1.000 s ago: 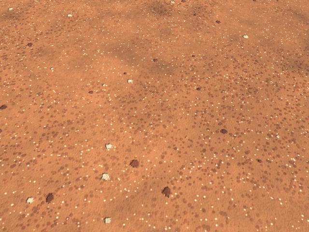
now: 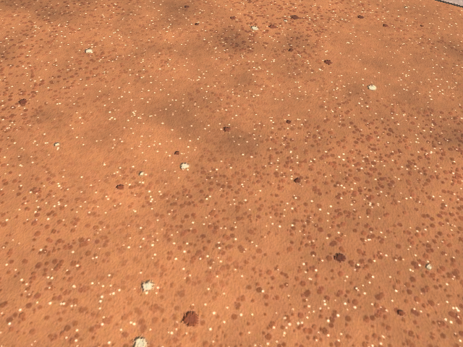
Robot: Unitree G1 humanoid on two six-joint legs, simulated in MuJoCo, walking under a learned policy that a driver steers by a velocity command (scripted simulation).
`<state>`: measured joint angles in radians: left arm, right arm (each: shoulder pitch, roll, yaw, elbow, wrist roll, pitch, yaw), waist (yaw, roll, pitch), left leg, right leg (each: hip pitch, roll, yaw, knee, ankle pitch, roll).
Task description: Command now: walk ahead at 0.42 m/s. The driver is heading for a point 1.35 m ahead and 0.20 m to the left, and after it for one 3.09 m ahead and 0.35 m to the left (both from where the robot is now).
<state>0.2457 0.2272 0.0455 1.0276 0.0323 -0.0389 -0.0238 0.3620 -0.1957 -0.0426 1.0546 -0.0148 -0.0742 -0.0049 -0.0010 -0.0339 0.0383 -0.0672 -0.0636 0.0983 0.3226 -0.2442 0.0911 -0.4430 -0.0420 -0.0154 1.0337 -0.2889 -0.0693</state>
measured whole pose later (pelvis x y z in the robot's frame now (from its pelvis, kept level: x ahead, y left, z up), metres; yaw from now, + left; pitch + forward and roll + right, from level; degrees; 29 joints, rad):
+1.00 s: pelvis +0.54 -0.01 -0.01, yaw +1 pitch +0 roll +0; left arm 0.36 0.20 0.04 1.05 0.01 -0.08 0.00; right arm 0.14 -0.21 -0.06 0.93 -0.02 -0.07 0.01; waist 0.02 -0.01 0.07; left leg -0.35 -0.05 0.10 0.52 -0.17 0.11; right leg -0.26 0.01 -0.02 1.14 -0.37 -0.08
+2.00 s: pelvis +1.03 +0.09 -0.02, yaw +33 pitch +2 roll -1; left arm 0.42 0.23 0.04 0.93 0.01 -0.05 0.00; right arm 0.02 -0.24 -0.04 0.73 -0.06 -0.03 0.05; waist 0.06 0.00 0.06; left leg -0.46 -0.03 0.09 0.59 -0.14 0.13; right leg -0.04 -0.11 -0.24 0.71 -0.50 0.02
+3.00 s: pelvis +1.24 +0.26 -0.01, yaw +5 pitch +2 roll +0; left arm 0.23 0.29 0.09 0.76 0.01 0.06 -0.01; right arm 0.19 -0.26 -0.03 0.75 -0.01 0.01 -0.05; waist 0.03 -0.03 0.02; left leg -0.27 -0.04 -0.06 0.50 -0.31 0.01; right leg -0.38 0.17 0.20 0.49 -0.14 -0.04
